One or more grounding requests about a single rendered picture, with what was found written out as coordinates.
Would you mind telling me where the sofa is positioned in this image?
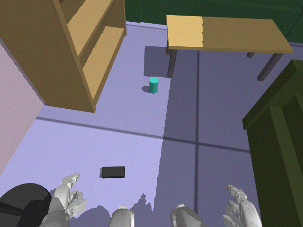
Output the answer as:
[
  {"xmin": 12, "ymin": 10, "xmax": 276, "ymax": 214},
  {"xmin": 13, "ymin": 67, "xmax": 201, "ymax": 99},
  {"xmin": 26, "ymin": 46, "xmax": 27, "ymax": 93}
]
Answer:
[{"xmin": 125, "ymin": 0, "xmax": 303, "ymax": 43}]

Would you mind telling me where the right robot hand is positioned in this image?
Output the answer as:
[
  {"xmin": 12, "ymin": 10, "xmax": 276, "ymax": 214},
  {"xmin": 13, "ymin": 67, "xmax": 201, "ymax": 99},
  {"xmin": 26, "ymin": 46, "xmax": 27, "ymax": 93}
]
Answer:
[{"xmin": 223, "ymin": 184, "xmax": 262, "ymax": 227}]

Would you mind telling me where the bookshelf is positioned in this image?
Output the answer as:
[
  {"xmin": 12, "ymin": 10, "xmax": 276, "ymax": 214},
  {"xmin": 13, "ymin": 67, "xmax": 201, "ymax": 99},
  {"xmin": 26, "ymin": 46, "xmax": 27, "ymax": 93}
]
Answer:
[{"xmin": 0, "ymin": 0, "xmax": 127, "ymax": 113}]

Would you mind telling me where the left robot arm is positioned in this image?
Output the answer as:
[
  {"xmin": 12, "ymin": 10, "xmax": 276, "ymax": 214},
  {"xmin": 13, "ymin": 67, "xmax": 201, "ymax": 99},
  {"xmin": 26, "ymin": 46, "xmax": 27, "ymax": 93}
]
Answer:
[{"xmin": 39, "ymin": 210, "xmax": 70, "ymax": 227}]

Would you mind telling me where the coffee table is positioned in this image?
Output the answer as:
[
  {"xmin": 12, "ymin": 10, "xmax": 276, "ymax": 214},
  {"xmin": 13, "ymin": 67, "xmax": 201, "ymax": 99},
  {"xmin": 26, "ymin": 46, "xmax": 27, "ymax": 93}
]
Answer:
[{"xmin": 166, "ymin": 15, "xmax": 294, "ymax": 81}]

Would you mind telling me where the armchair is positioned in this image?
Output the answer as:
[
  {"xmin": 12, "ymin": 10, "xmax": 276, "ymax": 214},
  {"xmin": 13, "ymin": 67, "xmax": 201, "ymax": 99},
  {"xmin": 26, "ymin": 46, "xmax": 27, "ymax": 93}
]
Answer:
[{"xmin": 242, "ymin": 59, "xmax": 303, "ymax": 227}]

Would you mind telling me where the left robot hand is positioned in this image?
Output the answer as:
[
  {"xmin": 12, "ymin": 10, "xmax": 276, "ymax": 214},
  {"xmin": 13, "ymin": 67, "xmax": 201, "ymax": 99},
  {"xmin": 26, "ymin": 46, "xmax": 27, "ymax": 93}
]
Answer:
[{"xmin": 48, "ymin": 173, "xmax": 87, "ymax": 219}]

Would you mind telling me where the floor lamp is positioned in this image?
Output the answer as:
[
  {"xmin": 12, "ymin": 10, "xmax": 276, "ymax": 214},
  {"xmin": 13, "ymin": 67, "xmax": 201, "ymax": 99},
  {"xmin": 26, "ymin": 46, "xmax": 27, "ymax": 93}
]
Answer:
[{"xmin": 0, "ymin": 183, "xmax": 52, "ymax": 227}]

